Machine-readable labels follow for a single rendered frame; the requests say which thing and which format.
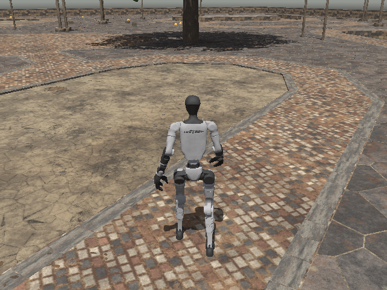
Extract left robot forearm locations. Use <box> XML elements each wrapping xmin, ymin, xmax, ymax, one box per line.
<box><xmin>156</xmin><ymin>147</ymin><xmax>170</xmax><ymax>176</ymax></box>

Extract robot left upper arm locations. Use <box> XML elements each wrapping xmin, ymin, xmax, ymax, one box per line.
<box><xmin>165</xmin><ymin>122</ymin><xmax>181</xmax><ymax>156</ymax></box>

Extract right robot hand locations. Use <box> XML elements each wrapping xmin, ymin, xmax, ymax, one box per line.
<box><xmin>209</xmin><ymin>157</ymin><xmax>223</xmax><ymax>167</ymax></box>

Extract robot right upper arm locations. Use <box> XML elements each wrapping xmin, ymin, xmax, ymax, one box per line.
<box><xmin>205</xmin><ymin>121</ymin><xmax>222</xmax><ymax>153</ymax></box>

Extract robot thigh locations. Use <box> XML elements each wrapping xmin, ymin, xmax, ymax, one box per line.
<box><xmin>202</xmin><ymin>169</ymin><xmax>215</xmax><ymax>216</ymax></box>
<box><xmin>174</xmin><ymin>169</ymin><xmax>186</xmax><ymax>205</ymax></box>

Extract right robot thigh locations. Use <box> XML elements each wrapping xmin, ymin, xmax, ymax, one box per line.
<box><xmin>202</xmin><ymin>169</ymin><xmax>215</xmax><ymax>216</ymax></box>

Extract left robot hand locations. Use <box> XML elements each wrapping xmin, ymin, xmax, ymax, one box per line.
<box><xmin>154</xmin><ymin>174</ymin><xmax>168</xmax><ymax>191</ymax></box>

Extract left robot thigh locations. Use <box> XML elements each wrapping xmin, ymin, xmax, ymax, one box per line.
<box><xmin>174</xmin><ymin>169</ymin><xmax>186</xmax><ymax>205</ymax></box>

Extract right robot forearm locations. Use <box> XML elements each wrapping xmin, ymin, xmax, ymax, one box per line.
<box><xmin>215</xmin><ymin>144</ymin><xmax>224</xmax><ymax>161</ymax></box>

